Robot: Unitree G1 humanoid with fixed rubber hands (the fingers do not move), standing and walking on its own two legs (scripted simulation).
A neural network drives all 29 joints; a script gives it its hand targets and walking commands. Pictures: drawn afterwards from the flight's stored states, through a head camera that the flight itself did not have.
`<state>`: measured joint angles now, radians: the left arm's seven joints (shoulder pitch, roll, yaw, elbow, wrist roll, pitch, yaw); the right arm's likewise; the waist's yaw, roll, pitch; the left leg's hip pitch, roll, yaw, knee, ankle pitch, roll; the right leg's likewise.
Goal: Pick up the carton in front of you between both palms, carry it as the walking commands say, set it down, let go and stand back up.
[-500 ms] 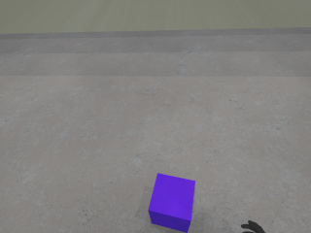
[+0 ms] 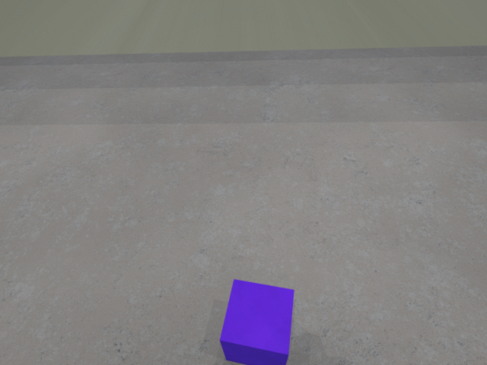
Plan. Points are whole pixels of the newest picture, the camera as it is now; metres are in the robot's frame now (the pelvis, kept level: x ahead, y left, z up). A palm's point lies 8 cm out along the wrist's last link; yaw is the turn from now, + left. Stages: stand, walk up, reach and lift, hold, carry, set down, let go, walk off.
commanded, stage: stand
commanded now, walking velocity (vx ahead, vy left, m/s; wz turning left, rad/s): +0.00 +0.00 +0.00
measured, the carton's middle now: (258, 326) +0.39 -0.02 -0.63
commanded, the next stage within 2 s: none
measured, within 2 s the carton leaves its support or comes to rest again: neither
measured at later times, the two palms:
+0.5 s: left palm out of the picture -0.02 +0.25 -0.12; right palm out of the picture -0.05 -0.24 -0.14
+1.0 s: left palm out of the picture -0.07 +0.24 -0.13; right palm out of the picture -0.10 -0.20 -0.14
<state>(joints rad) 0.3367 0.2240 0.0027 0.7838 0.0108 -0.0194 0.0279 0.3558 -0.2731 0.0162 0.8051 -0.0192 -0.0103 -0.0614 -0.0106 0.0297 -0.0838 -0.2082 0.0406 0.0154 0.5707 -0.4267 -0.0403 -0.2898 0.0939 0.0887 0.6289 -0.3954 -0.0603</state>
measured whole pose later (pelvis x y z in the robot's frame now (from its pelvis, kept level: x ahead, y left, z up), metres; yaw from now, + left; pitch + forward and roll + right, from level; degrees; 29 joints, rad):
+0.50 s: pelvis -0.02 +0.01 +0.01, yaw -1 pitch +0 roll +1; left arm 0.38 0.19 -0.02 0.96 0.01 0.00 0.04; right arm 0.39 -0.23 0.02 1.02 -0.02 0.01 -0.05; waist -0.01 0.02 -0.02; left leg -0.13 0.03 0.04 0.49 -0.37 -0.03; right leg -0.22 0.08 0.11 0.56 -0.33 -0.05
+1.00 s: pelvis -0.04 +0.02 +0.01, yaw -2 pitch -1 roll +0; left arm 0.38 0.14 -0.03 1.10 0.01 0.00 0.05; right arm 0.38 -0.17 0.03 1.14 -0.02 0.01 -0.05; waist -0.01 0.02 0.00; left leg -0.13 0.02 0.05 0.47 -0.33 -0.01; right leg -0.21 0.07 0.13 0.52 -0.29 -0.02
